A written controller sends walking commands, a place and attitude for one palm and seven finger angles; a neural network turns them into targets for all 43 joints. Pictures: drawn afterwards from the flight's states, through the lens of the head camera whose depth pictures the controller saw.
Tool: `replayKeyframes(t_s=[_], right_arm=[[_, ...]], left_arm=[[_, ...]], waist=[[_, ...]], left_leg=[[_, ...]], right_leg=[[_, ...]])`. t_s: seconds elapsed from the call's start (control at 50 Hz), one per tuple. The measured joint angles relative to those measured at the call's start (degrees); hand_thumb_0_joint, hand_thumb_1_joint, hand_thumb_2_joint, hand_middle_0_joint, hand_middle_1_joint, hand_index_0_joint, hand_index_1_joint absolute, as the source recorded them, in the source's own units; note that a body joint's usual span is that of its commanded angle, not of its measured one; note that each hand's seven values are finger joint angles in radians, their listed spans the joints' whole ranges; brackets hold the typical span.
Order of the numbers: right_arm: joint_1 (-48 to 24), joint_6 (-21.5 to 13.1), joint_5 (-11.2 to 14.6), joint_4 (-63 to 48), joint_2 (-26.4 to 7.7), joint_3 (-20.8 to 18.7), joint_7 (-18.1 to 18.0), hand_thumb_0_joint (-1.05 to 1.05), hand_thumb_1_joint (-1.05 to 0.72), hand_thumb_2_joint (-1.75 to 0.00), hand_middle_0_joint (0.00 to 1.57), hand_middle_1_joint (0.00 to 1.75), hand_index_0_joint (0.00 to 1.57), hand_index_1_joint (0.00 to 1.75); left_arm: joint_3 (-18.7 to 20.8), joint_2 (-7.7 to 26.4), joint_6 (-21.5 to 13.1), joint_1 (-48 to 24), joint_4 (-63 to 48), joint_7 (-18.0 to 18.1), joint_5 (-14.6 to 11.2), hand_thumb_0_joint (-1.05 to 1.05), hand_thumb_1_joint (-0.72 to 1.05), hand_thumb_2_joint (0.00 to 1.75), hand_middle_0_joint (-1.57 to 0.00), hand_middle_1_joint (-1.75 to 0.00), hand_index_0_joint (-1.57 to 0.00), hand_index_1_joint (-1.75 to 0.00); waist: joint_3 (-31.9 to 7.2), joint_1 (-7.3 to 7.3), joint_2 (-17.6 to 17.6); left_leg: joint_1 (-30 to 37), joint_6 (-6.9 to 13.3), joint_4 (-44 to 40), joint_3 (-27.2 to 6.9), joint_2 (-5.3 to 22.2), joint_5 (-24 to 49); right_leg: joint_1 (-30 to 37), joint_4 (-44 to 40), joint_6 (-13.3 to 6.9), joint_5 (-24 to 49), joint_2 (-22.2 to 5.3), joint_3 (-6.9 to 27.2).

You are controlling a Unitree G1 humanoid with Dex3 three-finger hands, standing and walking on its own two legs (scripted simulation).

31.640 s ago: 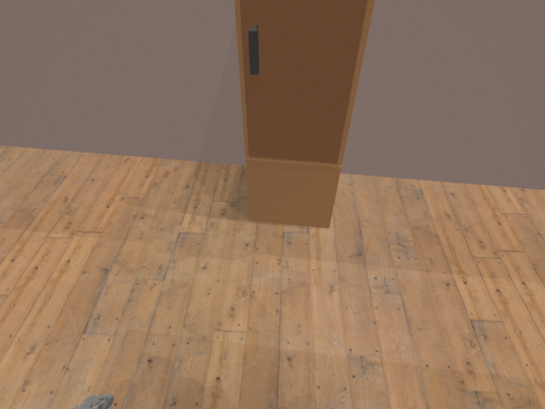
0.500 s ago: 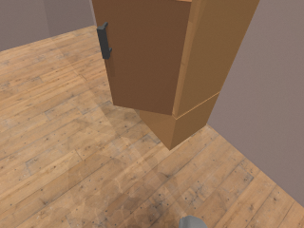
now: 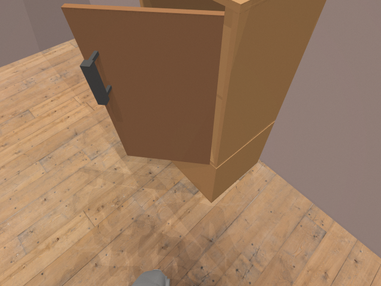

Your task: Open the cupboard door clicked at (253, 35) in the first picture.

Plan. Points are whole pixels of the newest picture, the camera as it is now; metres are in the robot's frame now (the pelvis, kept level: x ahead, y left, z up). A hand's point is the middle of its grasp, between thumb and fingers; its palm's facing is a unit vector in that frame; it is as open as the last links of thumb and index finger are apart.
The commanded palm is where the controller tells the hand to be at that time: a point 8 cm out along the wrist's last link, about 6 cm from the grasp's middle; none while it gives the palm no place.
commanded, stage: come to a stop and stand still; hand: left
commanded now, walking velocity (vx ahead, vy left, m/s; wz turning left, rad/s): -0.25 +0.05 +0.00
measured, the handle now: (99, 78) +0.58 +0.27 +0.08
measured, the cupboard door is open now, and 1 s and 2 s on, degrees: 41 41 41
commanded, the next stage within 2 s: look again from close up in 0.98 s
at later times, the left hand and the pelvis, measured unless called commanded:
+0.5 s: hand out of the picture +0.04 +0.26 -0.18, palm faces +0.00 -0.98 -0.19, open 7.3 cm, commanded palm none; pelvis +0.00 +0.05 +0.00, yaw -2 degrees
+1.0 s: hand out of the picture +0.00 +0.17 -0.18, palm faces +0.03 -0.98 -0.18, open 7.2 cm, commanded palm none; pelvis -0.02 +0.00 +0.00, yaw -1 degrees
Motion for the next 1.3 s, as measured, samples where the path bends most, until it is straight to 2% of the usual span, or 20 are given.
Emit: replayKeyframes(t_s=[0.12, 0.16, 0.18, 0.22, 0.24, 0.3, 0.36, 0.42, 0.5, 0.6, 0.66, 0.72, 0.8, 0.84, 0.88, 0.96, 1.08, 1.16, 1.22, 1.3], right_arm=[[-5.82, 0.43, -0.17, -3.08, -2.04, -1.13, 0.19, 0.0, -0.91, -0.9, 0.2, 0.3, 0.2, 0.3], [-6.28, -0.26, -0.38, -4.03, -2.76, -1.12, 0.33, 0.0, -0.91, -0.9, 0.2, 0.3, 0.2, 0.3], [-6.32, -0.82, -0.59, -4.35, -2.99, -1.22, 0.28, 0.0, -0.91, -0.9, 0.2, 0.3, 0.2, 0.3], [-7.08, -1.02, -1.01, -4.77, -2.18, -0.73, -0.09, 0.0, -0.91, -0.9, 0.2, 0.3, 0.2, 0.3], [-7.22, -1.07, -1.23, -5.14, -1.75, -0.33, -0.28, 0.0, -0.91, -0.9, 0.2, 0.3, 0.2, 0.3], [-7.23, -1.14, -1.51, -6.27, -0.8, 0.6, -1.14, 0.0, -0.91, -0.9, 0.2, 0.3, 0.2, 0.3], [-7.17, -1.37, -1.42, -6.62, 0.0, 1.15, -1.61, 0.0, -0.9, -0.9, 0.21, 0.3, 0.2, 0.3], [-6.47, -1.76, -1.27, -6.33, 0.5, 1.27, -1.68, 0.0, -0.9, -0.9, 0.21, 0.3, 0.2, 0.3], [-4.38, -1.84, -1.32, -5.18, 0.52, 0.87, -1.28, 0.0, -0.9, -0.9, 0.21, 0.3, 0.2, 0.3], [-0.81, -0.97, -1.5, -2.75, -0.57, -0.22, -0.46, 0.0, -0.9, -0.9, 0.21, 0.3, 0.2, 0.3], [1.52, 0.09, -1.09, -1.02, -0.97, -0.92, -0.22, 0.0, -0.9, -0.9, 0.21, 0.3, 0.2, 0.3], [3.42, 1.57, -1.03, 0.72, -2.42, -1.57, 0.24, 0.0, -0.9, -0.9, 0.21, 0.3, 0.2, 0.3], [5.02, 1.56, -1.02, 2.2, -2.57, -1.6, 0.37, 0.0, -0.91, -0.9, 0.2, 0.3, 0.2, 0.3], [5.22, 0.91, -0.89, 2.58, -1.9, -1.25, 0.15, 0.0, -0.91, -0.9, 0.2, 0.3, 0.2, 0.3], [5.32, -0.24, -0.75, 3.06, -1.37, -0.7, -0.2, 0.0, -0.91, -0.9, 0.2, 0.3, 0.2, 0.3], [3.62, -1.53, -0.83, 4.85, 1.32, 0.69, -1.13, 0.0, -0.91, -0.9, 0.2, 0.3, 0.19, 0.3], [1.23, -1.71, -0.88, 5.12, 1.77, 1.28, -1.7, 0.01, -0.92, -0.9, 0.2, 0.3, 0.2, 0.3], [0.63, -2.02, -0.64, 2.04, -0.48, 1.09, -0.55, 0.02, -0.93, -0.9, 0.21, 0.3, 0.2, 0.3], [1.0, -2.83, -0.79, 0.17, -1.01, 1.31, -0.07, 0.01, -0.93, -0.9, 0.2, 0.3, 0.2, 0.3], [1.55, -2.95, -0.82, -0.31, -1.03, 1.81, -0.25, 0.01, -0.93, -0.9, 0.2, 0.3, 0.2, 0.3]], left_arm=[[0.62, 1.46, 1.96, 1.26, 1.17, -0.41, 0.54, -0.01, 0.93, 0.9, -0.2, -0.3, -0.2, -0.3], [0.67, 1.94, 2.47, 2.09, 1.06, -0.43, 0.33, -0.01, 0.92, 0.9, -0.2, -0.3, -0.2, -0.3], [0.63, 2.23, 2.84, 2.25, 1.0, -0.38, 0.09, -0.01, 0.92, 0.9, -0.2, -0.3, -0.2, -0.3], [0.84, 3.42, 3.77, 1.65, 0.81, 0.07, -0.3, 0.0, 0.92, 0.9, -0.2, -0.3, -0.2, -0.3], [1.09, 3.83, 4.11, 1.57, 0.57, 0.2, -0.25, 0.0, 0.92, 0.9, -0.2, -0.3, -0.2, -0.3], [1.56, 4.32, 4.68, 1.11, 0.31, -0.19, 0.01, 0.0, 0.92, 0.9, -0.2, -0.3, -0.2, -0.3], [1.84, 4.58, 4.82, 1.3, -0.38, -1.01, 0.16, 0.0, 0.92, 0.9, -0.2, -0.3, -0.2, -0.3], [1.81, 4.66, 4.97, 1.89, -0.73, -1.66, 0.34, 0.0, 0.91, 0.9, -0.2, -0.3, -0.2, -0.3], [1.39, 4.29, 5.15, 2.41, -0.41, -2.19, 0.45, 0.0, 0.91, 0.9, -0.2, -0.3, -0.2, -0.3], [0.52, 3.03, 4.65, 1.83, 0.14, -2.4, 0.09, 0.0, 0.91, 0.9, -0.2, -0.3, -0.2, -0.3], [0.27, 2.75, 3.32, 2.4, -0.19, -2.17, 0.16, 0.0, 0.91, 0.9, -0.2, -0.3, -0.2, -0.3], [-0.73, 0.57, 3.4, 2.9, 1.12, -1.61, 0.53, 0.0, 0.91, 0.9, -0.2, -0.3, -0.2, -0.3], [-1.4, -1.0, 2.59, 4.06, 2.74, -0.95, 0.35, 0.0, 0.92, 0.9, -0.2, -0.3, -0.2, -0.3], [-1.45, -0.86, 2.07, 4.21, 3.55, -0.77, 0.24, 0.0, 0.93, 0.9, -0.2, -0.3, -0.2, -0.3], [-1.64, -0.82, 1.54, 4.19, 4.29, -0.78, -0.11, 0.01, 0.94, 0.9, -0.2, -0.3, -0.2, -0.3], [-1.59, -0.11, 1.54, 3.47, 5.73, -0.53, -0.76, 0.01, 0.94, 0.9, -0.2, -0.3, -0.2, -0.3], [-2.08, -1.05, 1.58, 4.08, 7.18, -0.96, -0.75, 0.01, 0.93, 0.9, -0.2, -0.3, -0.2, -0.3], [-3.17, -2.38, -0.27, 6.23, 5.94, 0.26, 0.01, 0.0, 0.92, 0.9, -0.2, -0.3, -0.2, -0.3], [-3.41, -2.32, -0.31, 7.12, 5.51, 0.18, 0.08, 0.0, 0.92, 0.9, -0.2, -0.3, -0.2, -0.3], [-3.38, -1.62, -0.06, 7.53, 4.99, 0.03, 0.0, 0.0, 0.91, 0.9, -0.2, -0.3, -0.2, -0.3]], waist=[[-0.02, 1.2, -0.85], [-0.84, 1.43, -0.73], [-1.46, 1.35, -0.59], [-1.16, 1.64, -2.4], [-1.23, 1.84, -2.98], [-1.75, 1.81, -3.09], [-2.1, 1.75, -3.0], [-2.49, 1.42, -2.47], [-2.99, 0.35, -1.29], [-3.62, -1.47, 0.39], [-4.54, -1.25, -0.95], [-4.9, -1.39, 1.03], [-5.6, -1.44, 1.51], [-5.41, -1.56, 1.14], [-5.17, -1.53, 1.38], [-4.11, -0.33, -1.24], [-3.79, 0.41, -0.33], [-3.43, 0.07, 2.06], [-3.58, -0.39, 2.17], [-4.37, 0.04, 1.78]], left_leg=[[0.88, -0.54, -8.39, 0.49, -0.14, 4.0], [4.27, -0.01, -16.56, 1.2, 0.5, 13.98], [4.34, 1.26, -17.01, 1.24, 0.76, 14.08], [3.47, 3.72, -14.36, 1.84, 0.07, 10.44], [3.46, 4.37, -14.33, 2.13, 0.11, 9.63], [3.69, 4.53, -17.15, 2.25, 0.78, 11.06], [4.06, 4.81, -20.99, 2.75, 1.4, 13.63], [4.29, 4.67, -23.84, 3.1, 2.28, 15.63], [4.62, 4.12, -25.99, 3.12, 3.28, 17.43], [4.05, 2.87, -26.39, 2.33, 3.54, 18.92], [2.37, 1.6, -23.63, 2.99, 2.04, 17.02], [0.9, 1.55, -15.54, 0.66, 1.16, 5.39], [2.51, 1.59, -8.87, 0.29, 0.59, 3.84], [5.62, 1.34, -12.35, 0.65, 0.68, 4.61], [9.81, 2.05, -19.8, 0.2, 1.01, 10.5], [11.57, 1.99, -22.04, 0.69, 0.38, 9.49], [13.14, 1.65, -25.37, 1.06, 0.38, 11.38], [10.17, 1.85, -21.03, 0.96, 1.41, 9.43], [9.75, 2.17, -19.94, 1.11, 0.8, 8.78], [10.52, 2.55, -19.69, 1.58, 0.13, 8.21]], right_leg=[[1.14, 2.43, 2.48, -2.52, -1.47, 0.2], [0.28, 5.86, 3.58, -4.73, -1.46, 0.08], [-1.28, 9.66, 3.76, -8.52, -1.25, 0.32], [-5.41, 21.84, 3.0, -16.99, 0.03, 4.72], [-7.53, 27.98, 2.77, -18.57, 1.1, 6.24], [-12.37, 40.93, 3.1, -16.2, 3.75, 8.22], [-14.55, 45.3, 3.98, -11.5, 4.19, 8.9], [-13.68, 41.82, 4.55, -9.94, 3.39, 8.7], [-9.33, 30.53, 4.45, -11.64, 1.92, 7.46], [-2.13, 13.47, 2.94, -11.79, 1.66, 5.09], [2.47, 0.95, 1.63, -6.38, 0.82, 5.39], [3.02, 1.66, 1.91, -4.74, 1.28, 4.54], [4.77, -0.28, 1.56, -4.02, 1.98, 3.97], [4.82, 0.0, 1.29, -4.22, 2.51, 3.64], [4.19, 1.65, 1.25, -5.2, 3.46, 3.04], [5.03, 0.95, 1.47, -4.82, 2.81, 3.45], [6.27, -1.95, 1.01, -3.11, 2.92, 3.74], [4.56, -0.58, 1.11, -3.28, 3.81, 3.78], [3.64, 1.7, 1.32, -4.66, 3.13, 3.88], [3.71, 3.31, 1.6, -5.88, 2.37, 4.3]])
